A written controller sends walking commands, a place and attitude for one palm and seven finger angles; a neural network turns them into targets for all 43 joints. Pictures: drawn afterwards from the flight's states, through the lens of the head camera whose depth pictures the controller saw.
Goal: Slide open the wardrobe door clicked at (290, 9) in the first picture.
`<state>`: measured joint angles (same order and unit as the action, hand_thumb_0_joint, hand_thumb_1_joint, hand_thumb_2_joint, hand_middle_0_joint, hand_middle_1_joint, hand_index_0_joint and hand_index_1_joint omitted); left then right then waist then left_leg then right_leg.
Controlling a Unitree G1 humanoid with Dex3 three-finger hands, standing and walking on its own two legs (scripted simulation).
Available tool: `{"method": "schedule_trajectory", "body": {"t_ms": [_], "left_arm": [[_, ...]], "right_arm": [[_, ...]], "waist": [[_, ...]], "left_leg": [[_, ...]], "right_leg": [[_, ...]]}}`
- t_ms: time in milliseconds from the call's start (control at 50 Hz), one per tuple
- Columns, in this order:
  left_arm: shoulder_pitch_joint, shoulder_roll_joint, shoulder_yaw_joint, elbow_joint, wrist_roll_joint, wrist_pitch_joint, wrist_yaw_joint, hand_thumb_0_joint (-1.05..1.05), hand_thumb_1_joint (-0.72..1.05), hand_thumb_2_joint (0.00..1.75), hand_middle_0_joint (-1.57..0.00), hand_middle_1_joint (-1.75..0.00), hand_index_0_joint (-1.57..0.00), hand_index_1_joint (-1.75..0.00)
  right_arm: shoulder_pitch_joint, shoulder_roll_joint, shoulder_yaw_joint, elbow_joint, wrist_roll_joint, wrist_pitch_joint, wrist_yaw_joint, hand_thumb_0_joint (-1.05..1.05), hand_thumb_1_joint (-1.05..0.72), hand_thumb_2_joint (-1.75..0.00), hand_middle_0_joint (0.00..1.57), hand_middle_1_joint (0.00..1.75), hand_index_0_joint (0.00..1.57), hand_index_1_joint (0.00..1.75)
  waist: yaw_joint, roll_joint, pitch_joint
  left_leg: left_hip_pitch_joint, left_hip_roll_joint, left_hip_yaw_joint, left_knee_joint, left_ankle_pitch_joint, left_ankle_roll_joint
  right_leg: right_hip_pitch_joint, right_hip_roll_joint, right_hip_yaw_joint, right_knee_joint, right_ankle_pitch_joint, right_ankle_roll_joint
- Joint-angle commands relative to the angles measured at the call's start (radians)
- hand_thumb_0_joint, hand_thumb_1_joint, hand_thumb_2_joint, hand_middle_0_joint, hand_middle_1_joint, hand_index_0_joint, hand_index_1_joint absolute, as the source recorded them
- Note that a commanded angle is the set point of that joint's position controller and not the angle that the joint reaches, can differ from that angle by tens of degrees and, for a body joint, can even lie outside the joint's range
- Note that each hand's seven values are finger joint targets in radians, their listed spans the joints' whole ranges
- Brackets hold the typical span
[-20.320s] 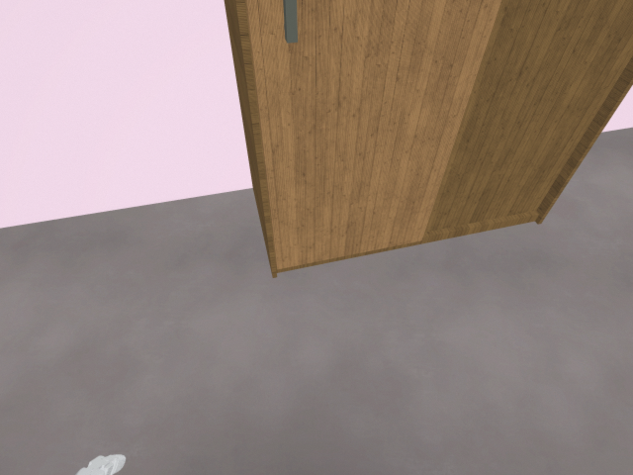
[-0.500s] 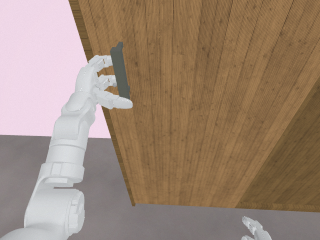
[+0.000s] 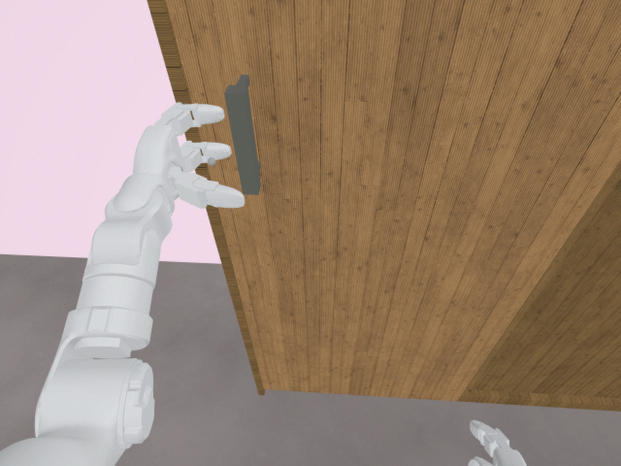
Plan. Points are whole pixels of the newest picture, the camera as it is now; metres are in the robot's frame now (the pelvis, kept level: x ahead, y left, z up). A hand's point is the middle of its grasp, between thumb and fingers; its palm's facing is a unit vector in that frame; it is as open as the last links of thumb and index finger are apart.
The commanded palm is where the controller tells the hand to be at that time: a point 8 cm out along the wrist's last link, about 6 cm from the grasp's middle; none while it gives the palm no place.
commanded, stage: move the hooked fingers beside the handle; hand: left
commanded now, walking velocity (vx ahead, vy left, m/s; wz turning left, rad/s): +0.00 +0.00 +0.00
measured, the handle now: (247, 136) +0.48 +0.11 +0.21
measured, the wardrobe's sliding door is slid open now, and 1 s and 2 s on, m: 0.00 0.00 0.00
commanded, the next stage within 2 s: feel for the door with the fingertips in 1.14 s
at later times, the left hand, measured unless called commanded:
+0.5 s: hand (197, 161) +0.42 +0.16 +0.21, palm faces +0.00 -1.00 +0.00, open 14.0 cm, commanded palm +0.39 +0.21 +0.21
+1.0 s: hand (201, 161) +0.42 +0.16 +0.21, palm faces +0.00 -1.00 +0.00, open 14.0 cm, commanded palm +0.40 +0.21 +0.21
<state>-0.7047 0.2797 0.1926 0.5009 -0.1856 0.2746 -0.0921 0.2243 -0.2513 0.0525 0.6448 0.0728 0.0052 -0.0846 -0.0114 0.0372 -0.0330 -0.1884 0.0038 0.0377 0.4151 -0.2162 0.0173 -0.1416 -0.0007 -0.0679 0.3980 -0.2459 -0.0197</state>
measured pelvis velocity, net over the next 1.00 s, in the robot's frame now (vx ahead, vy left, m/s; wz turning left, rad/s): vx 0.01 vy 0.00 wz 0.00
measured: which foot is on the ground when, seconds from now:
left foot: down 0.00-1.00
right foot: down 0.00-1.00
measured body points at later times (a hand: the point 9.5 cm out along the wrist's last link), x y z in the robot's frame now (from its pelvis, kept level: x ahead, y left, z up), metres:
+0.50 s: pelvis +0.00 +0.00 +0.00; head -0.01 -0.01 +0.45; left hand +0.41 +0.22 +0.21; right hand +0.14 -0.25 -0.10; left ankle +0.00 +0.11 -0.74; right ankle -0.02 -0.10 -0.74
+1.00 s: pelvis +0.01 +0.00 +0.00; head +0.00 -0.02 +0.45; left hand +0.42 +0.21 +0.21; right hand +0.15 -0.25 -0.10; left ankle +0.00 +0.11 -0.74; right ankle -0.02 -0.10 -0.74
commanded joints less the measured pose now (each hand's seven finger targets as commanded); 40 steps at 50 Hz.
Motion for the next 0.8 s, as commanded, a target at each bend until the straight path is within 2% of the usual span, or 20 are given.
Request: {"method": "schedule_trajectory", "body": {"t_ms": [0, 20, 60, 100, 160, 240, 260, 300, 320, 360, 440, 520, 540, 600, 640, 660, 680, 720, 760, 780], "left_arm": [[-0.512, 0.204, 0.055, -0.221, -0.010, -0.098, -0.009, 0.00, -0.50, 0.30, -0.30, -1.20, -0.30, -1.20], [-0.507, 0.194, 0.045, -0.201, -0.009, -0.095, -0.013, 0.00, -0.50, 0.30, -0.30, -1.20, -0.30, -1.20], [-0.471, 0.205, 0.060, -0.198, -0.008, -0.096, -0.015, 0.00, -0.50, 0.30, -0.30, -1.20, -0.30, -1.20], [-0.478, 0.222, 0.078, -0.221, -0.010, -0.096, -0.019, 0.00, -0.50, 0.30, -0.30, -1.20, -0.30, -1.20], [-0.450, 0.221, 0.071, -0.202, -0.011, -0.089, -0.027, 0.00, -0.50, 0.30, -0.30, -1.20, -0.30, -1.20], [-0.478, 0.228, 0.072, -0.243, -0.015, -0.089, -0.032, 0.00, -0.50, 0.30, -0.30, -1.20, -0.30, -1.20], [-0.468, 0.246, 0.085, -0.239, -0.013, -0.093, -0.032, 0.00, -0.50, 0.30, -0.30, -1.20, -0.30, -1.20], [-0.482, 0.229, 0.070, -0.259, -0.015, -0.095, -0.038, 0.00, -0.50, 0.30, -0.30, -1.20, -0.30, -1.20], [-0.490, 0.241, 0.078, -0.260, -0.015, -0.095, -0.038, 0.00, -0.50, 0.30, -0.30, -1.20, -0.30, -1.20], [-0.468, 0.211, 0.055, -0.251, -0.021, -0.095, -0.045, 0.00, -0.50, 0.30, -0.30, -1.20, -0.30, -1.20], [-0.484, 0.226, 0.063, -0.230, -0.020, -0.081, -0.049, 0.00, -0.50, 0.30, -0.30, -1.20, -0.30, -1.20], [-0.471, 0.256, 0.090, -0.227, -0.020, -0.085, -0.048, 0.00, -0.50, 0.30, -0.30, -1.20, -0.30, -1.20], [-0.477, 0.227, 0.065, -0.230, -0.021, -0.085, -0.052, 0.00, -0.50, 0.30, -0.30, -1.20, -0.30, -1.20], [-0.471, 0.276, 0.105, -0.212, -0.020, -0.093, -0.052, 0.00, -0.50, 0.30, -0.30, -1.20, -0.30, -1.20], [-0.485, 0.256, 0.086, -0.235, -0.020, -0.099, -0.058, 0.00, -0.50, 0.30, -0.30, -1.20, -0.30, -1.20], [-0.447, 0.280, 0.107, -0.222, -0.020, -0.100, -0.057, 0.00, -0.50, 0.30, -0.30, -1.20, -0.30, -1.20], [-0.461, 0.266, 0.091, -0.219, -0.022, -0.100, -0.060, 0.00, -0.50, 0.30, -0.30, -1.20, -0.30, -1.20], [-0.496, 0.240, 0.069, -0.245, -0.022, -0.103, -0.065, 0.00, -0.50, 0.30, -0.30, -1.20, -0.30, -1.20], [-0.474, 0.233, 0.065, -0.269, -0.023, -0.104, -0.066, 0.00, -0.50, 0.30, -0.30, -1.20, -0.30, -1.20], [-0.451, 0.250, 0.088, -0.267, -0.029, -0.099, -0.065, 0.00, -0.50, 0.30, -0.30, -1.20, -0.30, -1.20]], "right_arm": [[-0.084, -0.119, -0.045, -0.139, -0.003, -0.049, -0.015, 0.00, -0.90, -0.90, 0.20, 0.30, 0.20, 0.30], [-0.082, -0.120, -0.045, -0.138, -0.001, -0.050, -0.015, 0.00, -0.90, -0.90, 0.20, 0.30, 0.20, 0.30], [-0.077, -0.126, -0.052, -0.143, -0.002, -0.052, -0.013, 0.00, -0.90, -0.90, 0.20, 0.30, 0.20, 0.30], [-0.078, -0.123, -0.050, -0.146, -0.003, -0.052, -0.013, 0.00, -0.90, -0.90, 0.20, 0.30, 0.20, 0.30], [-0.077, -0.129, -0.051, -0.147, 0.001, -0.050, -0.012, 0.00, -0.90, -0.90, 0.20, 0.30, 0.20, 0.30], [-0.078, -0.127, -0.049, -0.150, 0.002, -0.054, -0.013, 0.00, -0.90, -0.90, 0.20, 0.30, 0.20, 0.30], [-0.074, -0.133, -0.053, -0.149, 0.001, -0.053, -0.014, 0.00, -0.90, -0.90, 0.20, 0.30, 0.20, 0.30], [-0.080, -0.128, -0.051, -0.151, 0.003, -0.056, -0.014, 0.00, -0.90, -0.90, 0.20, 0.30, 0.20, 0.30], [-0.075, -0.129, -0.051, -0.148, 0.002, -0.057, -0.015, 0.00, -0.90, -0.90, 0.20, 0.30, 0.20, 0.30], [-0.078, -0.132, -0.055, -0.150, 0.003, -0.061, -0.015, 0.00, -0.90, -0.90, 0.20, 0.30, 0.20, 0.30], [-0.073, -0.131, -0.051, -0.140, 0.003, -0.060, -0.016, 0.00, -0.90, -0.90, 0.20, 0.30, 0.20, 0.30], [-0.074, -0.132, -0.050, -0.143, 0.001, -0.056, -0.016, 0.00, -0.90, -0.90, 0.20, 0.30, 0.20, 0.30], [-0.075, -0.130, -0.050, -0.147, 0.003, -0.056, -0.016, 0.00, -0.90, -0.90, 0.20, 0.30, 0.20, 0.30], [-0.068, -0.135, -0.052, -0.144, 0.001, -0.053, -0.017, 0.00, -0.90, -0.90, 0.20, 0.30, 0.20, 0.30], [-0.073, -0.131, -0.051, -0.151, 0.001, -0.055, -0.017, 0.00, -0.90, -0.90, 0.20, 0.30, 0.20, 0.30], [-0.072, -0.135, -0.054, -0.154, 0.001, -0.054, -0.017, 0.00, -0.90, -0.90, 0.20, 0.30, 0.20, 0.30], [-0.074, -0.133, -0.049, -0.151, 0.003, -0.052, -0.017, 0.00, -0.90, -0.90, 0.20, 0.30, 0.20, 0.30], [-0.072, -0.131, -0.052, -0.152, 0.003, -0.056, -0.017, 0.00, -0.90, -0.90, 0.20, 0.30, 0.20, 0.30], [-0.076, -0.134, -0.055, -0.159, 0.003, -0.057, -0.014, 0.00, -0.90, -0.90, 0.20, 0.30, 0.20, 0.30], [-0.074, -0.132, -0.056, -0.158, 0.002, -0.057, -0.014, 0.00, -0.90, -0.90, 0.20, 0.30, 0.20, 0.30]], "waist": [[-0.007, -0.040, -0.279], [-0.009, -0.042, -0.261], [0.001, -0.057, -0.282], [0.006, -0.039, -0.295], [0.004, -0.054, -0.266], [-0.001, -0.032, -0.279], [0.001, -0.047, -0.280], [-0.002, -0.016, -0.285], [-0.004, -0.024, -0.290], [-0.007, -0.046, -0.284], [-0.010, -0.021, -0.272], [-0.003, -0.033, -0.285], [-0.009, -0.036, -0.280], [-0.004, -0.047, -0.283], [-0.007, -0.025, -0.303], [0.002, -0.039, -0.297], [-0.006, -0.038, -0.280], [-0.013, -0.018, -0.300], [-0.006, 0.001, -0.320], [-0.001, -0.018, -0.325]], "left_leg": [[0.164, -0.007, -0.050, -0.017, 0.243, 0.032], [0.152, -0.005, -0.050, -0.017, 0.234, 0.030], [0.162, -0.004, -0.049, -0.018, 0.248, 0.031], [0.163, -0.004, -0.048, -0.017, 0.270, 0.030], [0.149, -0.002, -0.046, -0.019, 0.254, 0.030], [0.157, -0.005, -0.046, -0.015, 0.254, 0.031], [0.159, -0.002, -0.047, -0.016, 0.260, 0.031], [0.168, -0.005, -0.048, -0.013, 0.263, 0.031], [0.170, -0.003, -0.052, -0.013, 0.262, 0.030], [0.179, -0.001, -0.052, -0.010, 0.263, 0.032], [0.162, -0.005, -0.054, -0.008, 0.250, 0.029], [0.155, -0.007, -0.050, -0.004, 0.273, 0.031], [0.155, -0.007, -0.050, -0.002, 0.271, 0.031], [0.149, -0.006, -0.050, -0.003, 0.269, 0.032], [0.162, -0.008, -0.049, 0.003, 0.282, 0.032], [0.157, -0.005, -0.048, 0.003, 0.287, 0.033], [0.146, -0.006, -0.050, 0.000, 0.279, 0.033], [0.170, -0.006, -0.052, 0.009, 0.300, 0.033], [0.195, -0.005, -0.055, 0.012, 0.327, 0.030], [0.187, -0.006, -0.055, 0.013, 0.330, 0.032]], "right_leg": [[0.006, 0.015, 0.030, -0.044, 0.281, -0.009], [-0.001, 0.015, 0.030, -0.044, 0.275, -0.009], [0.007, 0.017, 0.025, -0.043, 0.279, -0.008], [0.020, 0.015, 0.029, -0.039, 0.306, -0.010], [0.012, 0.016, 0.026, -0.043, 0.290, -0.009], [0.009, 0.016, 0.030, -0.041, 0.294, -0.009], [0.013, 0.017, 0.026, -0.041, 0.290, -0.009], [0.005, 0.017, 0.030, -0.040, 0.292, -0.010], [0.006, 0.017, 0.028, -0.039, 0.291, -0.011], [-0.007, 0.020, 0.024, -0.041, 0.282, -0.009], [-0.017, 0.017, 0.026, -0.038, 0.279, -0.010], [0.008, 0.014, 0.028, -0.033, 0.315, -0.010], [0.000, 0.015, 0.025, -0.030, 0.313, -0.009], [0.007, 0.013, 0.028, -0.032, 0.315, -0.008], [0.009, 0.013, 0.030, -0.026, 0.332, -0.009], [0.015, 0.013, 0.028, -0.027, 0.330, -0.008], [0.013, 0.011, 0.027, -0.026, 0.329, -0.007], [0.004, 0.014, 0.027, -0.021, 0.344, -0.010], [0.005, 0.015, 0.024, -0.018, 0.351, -0.011], [0.016, 0.015, 0.025, -0.018, 0.363, -0.010]]}}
